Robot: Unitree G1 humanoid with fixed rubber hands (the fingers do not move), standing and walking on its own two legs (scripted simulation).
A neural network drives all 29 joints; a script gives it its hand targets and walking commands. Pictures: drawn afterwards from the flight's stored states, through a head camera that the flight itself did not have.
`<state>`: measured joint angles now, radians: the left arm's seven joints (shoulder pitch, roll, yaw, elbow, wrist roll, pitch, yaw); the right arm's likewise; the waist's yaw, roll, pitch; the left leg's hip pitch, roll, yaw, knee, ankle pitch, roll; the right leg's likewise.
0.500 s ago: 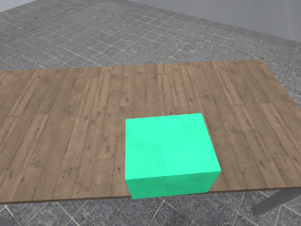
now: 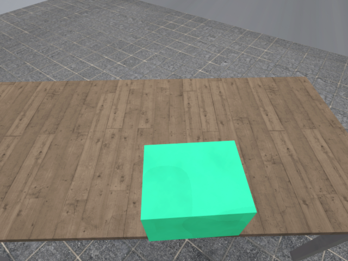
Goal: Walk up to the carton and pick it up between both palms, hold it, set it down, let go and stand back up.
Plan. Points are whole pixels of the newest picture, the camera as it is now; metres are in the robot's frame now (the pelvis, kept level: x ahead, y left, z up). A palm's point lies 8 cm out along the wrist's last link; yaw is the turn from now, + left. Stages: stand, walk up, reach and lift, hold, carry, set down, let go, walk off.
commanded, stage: walk up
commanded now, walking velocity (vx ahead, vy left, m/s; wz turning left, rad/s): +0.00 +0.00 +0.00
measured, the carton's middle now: (192, 190) +0.31 -0.03 -0.05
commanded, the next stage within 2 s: none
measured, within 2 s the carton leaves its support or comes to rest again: neither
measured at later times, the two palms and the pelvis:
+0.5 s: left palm out of the picture +0.09 +0.21 -0.18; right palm out of the picture +0.08 -0.18 -0.17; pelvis +0.12 +0.02 -0.03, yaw +1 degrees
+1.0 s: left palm out of the picture +0.14 +0.23 -0.16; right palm out of the picture +0.13 -0.20 -0.16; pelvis +0.11 +0.01 -0.01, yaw -1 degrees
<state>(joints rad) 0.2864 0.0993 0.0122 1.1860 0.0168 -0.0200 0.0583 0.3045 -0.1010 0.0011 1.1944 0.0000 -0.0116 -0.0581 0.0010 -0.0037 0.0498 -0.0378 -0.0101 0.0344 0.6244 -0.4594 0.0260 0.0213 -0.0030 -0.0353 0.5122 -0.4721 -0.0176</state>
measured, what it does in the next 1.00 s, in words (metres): walks ahead: right foot, then left foot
